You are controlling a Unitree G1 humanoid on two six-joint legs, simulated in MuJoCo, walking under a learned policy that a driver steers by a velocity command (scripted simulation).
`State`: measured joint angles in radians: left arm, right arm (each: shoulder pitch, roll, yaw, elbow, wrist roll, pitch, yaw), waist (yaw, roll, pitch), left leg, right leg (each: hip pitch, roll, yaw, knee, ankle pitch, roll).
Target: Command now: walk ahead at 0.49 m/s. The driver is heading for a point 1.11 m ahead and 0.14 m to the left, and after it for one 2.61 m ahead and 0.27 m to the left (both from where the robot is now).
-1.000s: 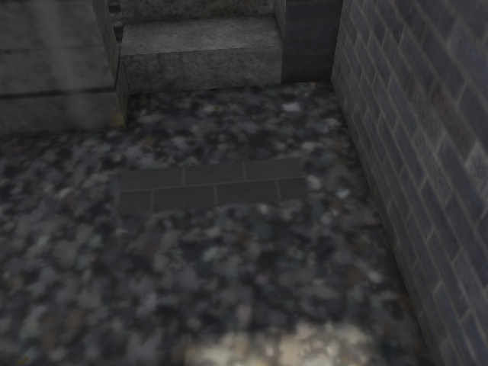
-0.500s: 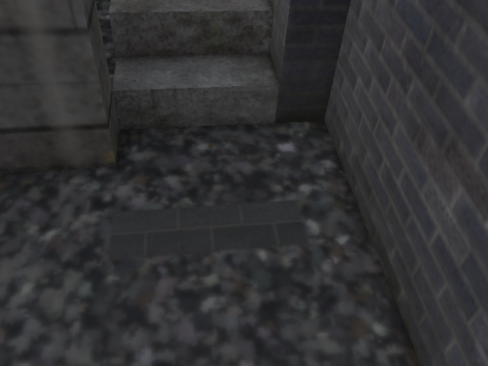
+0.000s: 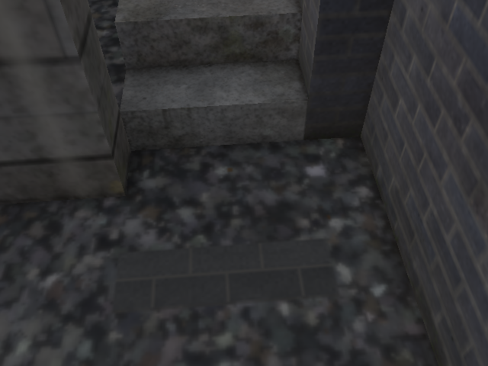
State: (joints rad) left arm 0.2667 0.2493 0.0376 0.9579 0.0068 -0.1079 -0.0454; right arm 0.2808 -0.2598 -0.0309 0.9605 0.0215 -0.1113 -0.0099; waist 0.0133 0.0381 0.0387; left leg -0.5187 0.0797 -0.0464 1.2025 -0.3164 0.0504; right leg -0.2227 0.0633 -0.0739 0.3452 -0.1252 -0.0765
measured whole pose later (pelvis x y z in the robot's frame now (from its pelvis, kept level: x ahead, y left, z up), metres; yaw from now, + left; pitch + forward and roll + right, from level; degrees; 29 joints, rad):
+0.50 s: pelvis +0.29 +0.09 -0.01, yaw +0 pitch +1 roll +0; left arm 0.29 0.27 0.02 0.96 -0.03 -0.10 0.00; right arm 0.22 -0.25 -0.04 0.89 0.00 -0.11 0.04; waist 0.00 -0.03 0.04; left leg -0.36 -0.03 0.05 0.51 -0.16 0.06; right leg -0.42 -0.04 0.04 1.23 -0.35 -0.06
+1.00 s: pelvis +0.56 +0.04 -0.02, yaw -1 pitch +1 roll +1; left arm 0.10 0.28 0.05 0.88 0.05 -0.11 -0.04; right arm 0.35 -0.29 -0.05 0.98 -0.01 -0.08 0.01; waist -0.03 0.01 0.05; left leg -0.18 -0.04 -0.03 0.98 -0.49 0.05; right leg -0.44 -0.01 -0.04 0.56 -0.15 -0.06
